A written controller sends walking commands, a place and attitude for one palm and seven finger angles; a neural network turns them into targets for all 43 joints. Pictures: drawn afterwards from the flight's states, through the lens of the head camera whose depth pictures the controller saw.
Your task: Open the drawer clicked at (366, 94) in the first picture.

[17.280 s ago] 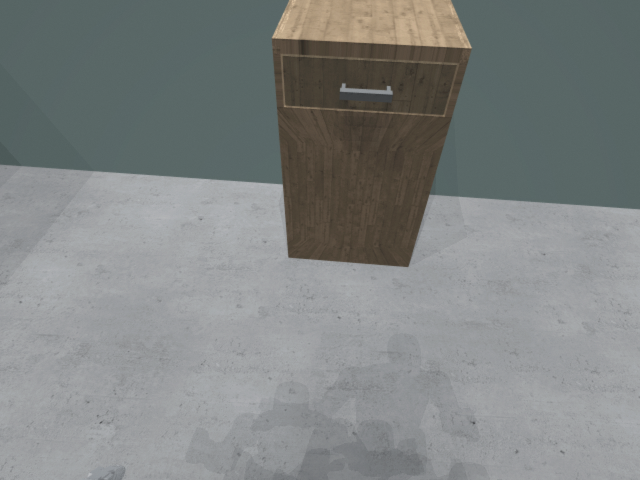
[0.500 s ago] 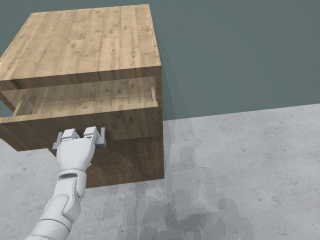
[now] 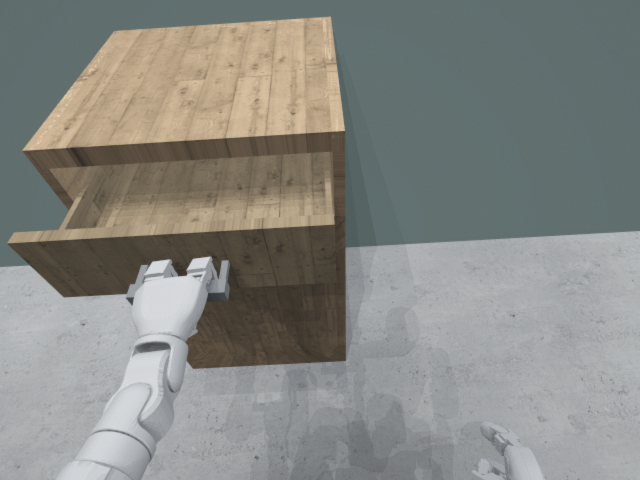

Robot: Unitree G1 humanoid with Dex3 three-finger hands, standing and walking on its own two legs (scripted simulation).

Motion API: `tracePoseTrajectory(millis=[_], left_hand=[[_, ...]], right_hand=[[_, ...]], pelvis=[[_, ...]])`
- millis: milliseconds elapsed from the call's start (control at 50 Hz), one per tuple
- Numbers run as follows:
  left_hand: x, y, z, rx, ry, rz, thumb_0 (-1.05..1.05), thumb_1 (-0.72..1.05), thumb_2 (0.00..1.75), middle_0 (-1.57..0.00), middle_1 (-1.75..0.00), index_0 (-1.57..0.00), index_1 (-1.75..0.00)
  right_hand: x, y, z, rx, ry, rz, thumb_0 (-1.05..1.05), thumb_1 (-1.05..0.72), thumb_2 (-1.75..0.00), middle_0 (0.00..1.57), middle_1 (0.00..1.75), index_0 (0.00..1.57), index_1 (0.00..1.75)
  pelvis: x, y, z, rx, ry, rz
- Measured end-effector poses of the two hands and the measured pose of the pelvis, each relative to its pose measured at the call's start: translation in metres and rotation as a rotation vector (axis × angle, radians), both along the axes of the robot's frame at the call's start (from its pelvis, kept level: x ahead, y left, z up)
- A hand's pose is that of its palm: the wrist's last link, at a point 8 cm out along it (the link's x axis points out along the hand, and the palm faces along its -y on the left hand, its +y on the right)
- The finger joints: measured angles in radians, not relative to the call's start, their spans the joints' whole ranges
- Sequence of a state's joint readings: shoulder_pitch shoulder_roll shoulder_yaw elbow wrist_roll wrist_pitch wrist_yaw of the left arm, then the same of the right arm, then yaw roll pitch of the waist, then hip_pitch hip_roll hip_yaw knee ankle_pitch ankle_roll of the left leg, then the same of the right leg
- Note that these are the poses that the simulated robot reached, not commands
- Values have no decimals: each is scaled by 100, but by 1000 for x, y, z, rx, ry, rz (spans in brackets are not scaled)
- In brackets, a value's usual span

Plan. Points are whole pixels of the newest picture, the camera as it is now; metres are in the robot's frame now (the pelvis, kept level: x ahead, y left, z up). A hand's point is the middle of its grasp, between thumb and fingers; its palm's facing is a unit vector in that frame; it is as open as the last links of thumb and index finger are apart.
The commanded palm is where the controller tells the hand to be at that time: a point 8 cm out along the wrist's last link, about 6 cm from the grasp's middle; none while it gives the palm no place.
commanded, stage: pull the drawer open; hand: left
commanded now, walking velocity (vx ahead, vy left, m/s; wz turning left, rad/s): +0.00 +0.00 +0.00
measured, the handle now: (181, 280) +0.38 +0.23 +0.02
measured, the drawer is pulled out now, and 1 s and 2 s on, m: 0.15 0.30 0.30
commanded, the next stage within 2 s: open the thumb to release the handle in 0.88 s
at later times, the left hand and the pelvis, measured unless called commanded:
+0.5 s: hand (173, 399) +0.22 +0.20 +0.00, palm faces +0.00 -0.12 -0.99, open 5.9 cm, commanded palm +0.17 +0.19 +0.05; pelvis +0.01 +0.00 +0.00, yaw -1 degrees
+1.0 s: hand (164, 441) +0.17 +0.20 +0.00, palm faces +0.01 -0.12 -0.99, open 6.1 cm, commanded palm +0.15 +0.20 +0.05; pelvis +0.00 -0.01 -0.02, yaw -2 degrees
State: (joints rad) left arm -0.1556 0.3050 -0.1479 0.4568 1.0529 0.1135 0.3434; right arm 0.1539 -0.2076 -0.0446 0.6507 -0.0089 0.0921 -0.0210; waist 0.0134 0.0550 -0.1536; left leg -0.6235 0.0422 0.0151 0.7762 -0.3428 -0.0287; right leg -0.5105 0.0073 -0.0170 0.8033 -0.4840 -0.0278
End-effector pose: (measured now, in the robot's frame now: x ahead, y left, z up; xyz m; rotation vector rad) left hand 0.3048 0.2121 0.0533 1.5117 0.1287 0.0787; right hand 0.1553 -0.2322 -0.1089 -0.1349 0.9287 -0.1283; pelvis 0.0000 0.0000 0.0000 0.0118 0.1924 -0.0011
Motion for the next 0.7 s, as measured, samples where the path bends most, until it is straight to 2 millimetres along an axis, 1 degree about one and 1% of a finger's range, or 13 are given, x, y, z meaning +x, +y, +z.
tracePoseTrajectory(millis=[60,140,200,260,320,380,560,620,700], left_hand=[[-7,0,0,-16,-5,3,2,71,79,-29,-135,-39,-131],[-23,-1,-1,-30,-17,2,3,72,78,-27,-135,-38,-131],[-37,-2,-2,-35,-27,1,3,73,78,-26,-135,-38,-131],[-51,-4,-2,-37,-31,2,3,73,78,-26,-135,-38,-131],[-64,-5,-2,-40,-32,6,3,72,78,-26,-135,-38,-131],[-78,-6,-1,-48,-29,13,3,72,78,-26,-135,-38,-131],[-119,-11,0,-67,-20,29,4,71,77,-25,-135,-39,-131],[-133,-12,0,-74,-18,38,5,71,77,-25,-135,-39,-131],[-150,-14,1,-79,-17,41,5,70,77,-24,-135,-39,-131]], right_hand=[[-13,-7,-1,3,16,-23,0,-90,-90,20,30,21,30],[-27,-18,-2,-9,43,-46,1,-90,-90,20,30,21,30],[-31,-24,-2,-19,56,-53,1,-90,-90,20,30,20,30],[-28,-26,-2,-25,54,-49,1,-91,-90,20,30,20,30],[-18,-24,0,-19,29,-36,1,-91,-90,20,30,20,30],[-3,-18,3,-3,-15,-11,1,-91,-90,20,30,20,30],[49,13,18,59,-169,115,1,-91,-90,20,30,20,30],[60,22,22,76,-206,158,1,-91,-90,20,30,20,30],[66,30,23,90,-234,204,1,-91,-90,20,30,20,30]], pelvis=[[1,-1,1,2,1,-11],[3,-1,1,4,1,-20],[5,-1,1,5,0,-24],[7,0,0,5,-2,-25],[7,1,-1,5,-6,-26],[8,1,-2,5,-11,-26],[5,-1,-6,7,-23,-18],[3,-2,-9,8,-25,-14],[0,-4,-12,9,-25,-13]])
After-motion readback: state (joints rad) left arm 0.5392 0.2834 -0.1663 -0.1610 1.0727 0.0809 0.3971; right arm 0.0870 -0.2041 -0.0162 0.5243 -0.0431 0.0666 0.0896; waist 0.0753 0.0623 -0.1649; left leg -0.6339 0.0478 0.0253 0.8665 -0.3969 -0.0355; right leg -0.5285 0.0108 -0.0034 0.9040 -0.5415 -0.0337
